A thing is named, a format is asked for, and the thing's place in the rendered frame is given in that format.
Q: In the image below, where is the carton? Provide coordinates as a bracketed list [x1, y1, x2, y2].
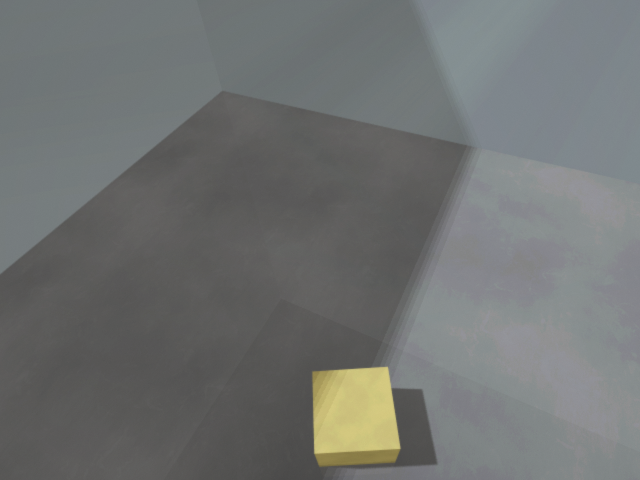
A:
[312, 367, 401, 467]

